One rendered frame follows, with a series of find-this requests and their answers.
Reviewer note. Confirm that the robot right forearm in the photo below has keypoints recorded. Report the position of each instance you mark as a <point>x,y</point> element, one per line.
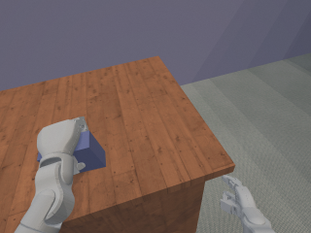
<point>253,221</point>

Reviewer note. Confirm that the robot left forearm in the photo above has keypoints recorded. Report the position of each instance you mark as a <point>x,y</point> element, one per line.
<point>54,200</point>

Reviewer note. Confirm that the right robot hand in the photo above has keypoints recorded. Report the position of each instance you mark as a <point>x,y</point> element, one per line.
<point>234,204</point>

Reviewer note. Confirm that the table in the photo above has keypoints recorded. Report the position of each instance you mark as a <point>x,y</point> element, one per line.
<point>159,151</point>

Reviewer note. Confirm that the sponge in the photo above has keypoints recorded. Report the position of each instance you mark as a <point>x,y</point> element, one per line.
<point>89,152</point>

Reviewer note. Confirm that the left robot hand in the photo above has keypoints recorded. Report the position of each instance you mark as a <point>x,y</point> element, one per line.
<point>62,137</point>

